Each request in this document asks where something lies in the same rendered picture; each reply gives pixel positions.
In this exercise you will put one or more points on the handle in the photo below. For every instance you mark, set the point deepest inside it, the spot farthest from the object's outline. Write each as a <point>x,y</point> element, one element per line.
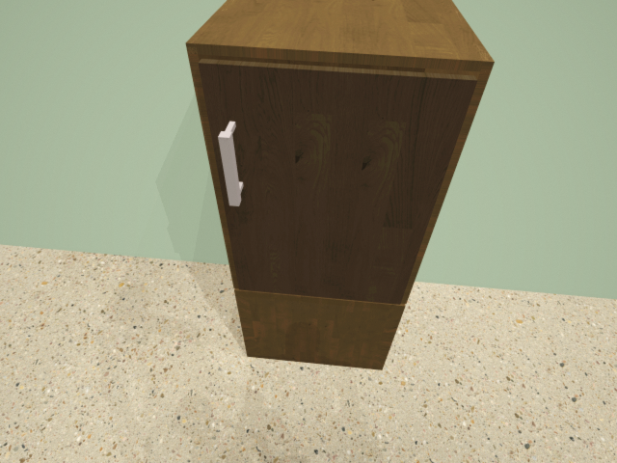
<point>234,186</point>

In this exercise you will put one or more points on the cupboard door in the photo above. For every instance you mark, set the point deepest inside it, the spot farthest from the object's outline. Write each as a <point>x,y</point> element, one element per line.
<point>341,170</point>

